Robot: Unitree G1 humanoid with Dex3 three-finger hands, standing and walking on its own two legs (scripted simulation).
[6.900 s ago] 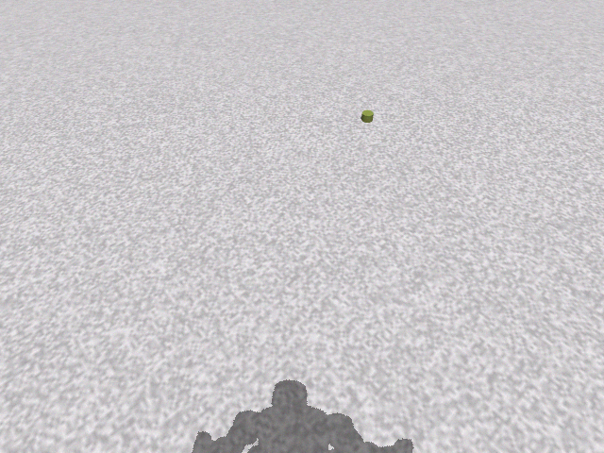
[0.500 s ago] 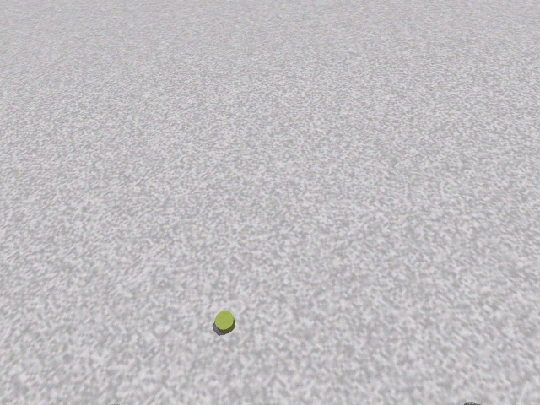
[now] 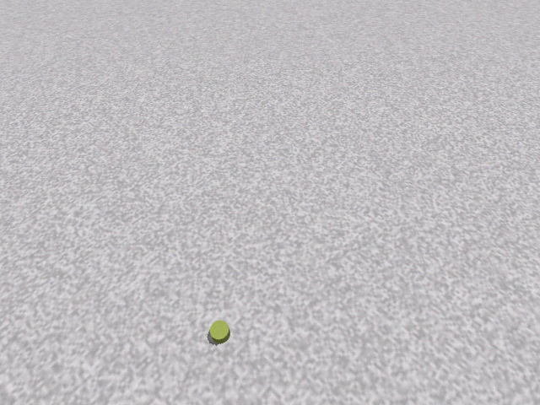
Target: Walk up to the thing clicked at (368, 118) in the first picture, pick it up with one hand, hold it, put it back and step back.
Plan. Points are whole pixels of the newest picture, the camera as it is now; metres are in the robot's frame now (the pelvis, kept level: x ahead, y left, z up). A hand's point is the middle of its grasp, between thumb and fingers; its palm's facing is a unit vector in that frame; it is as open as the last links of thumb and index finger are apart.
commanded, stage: walk up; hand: left
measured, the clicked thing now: (220, 331) +0.48 +0.24 -0.76
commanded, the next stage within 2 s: stand in 0.48 s
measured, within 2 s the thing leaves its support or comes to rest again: neither
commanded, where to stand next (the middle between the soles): +0.10 -0.01 m, yaw -1 degrees
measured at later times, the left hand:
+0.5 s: hand out of the picture +0.08 +0.25 -0.16, palm faces +0.00 -0.94 -0.33, open 7.4 cm
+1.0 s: hand out of the picture +0.12 +0.23 -0.15, palm faces -0.02 -0.94 -0.34, open 7.4 cm
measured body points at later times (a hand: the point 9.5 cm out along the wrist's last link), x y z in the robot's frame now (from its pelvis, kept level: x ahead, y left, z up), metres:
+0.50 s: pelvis +0.01 +0.00 +0.00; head +0.03 +0.00 +0.45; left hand +0.08 +0.30 -0.13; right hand +0.10 -0.30 -0.13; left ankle +0.04 +0.12 -0.75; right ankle +0.01 -0.13 -0.75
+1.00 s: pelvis +0.04 -0.02 +0.00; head +0.05 -0.02 +0.45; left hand +0.12 +0.28 -0.13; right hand +0.12 -0.31 -0.13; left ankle +0.04 +0.12 -0.75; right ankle +0.01 -0.13 -0.75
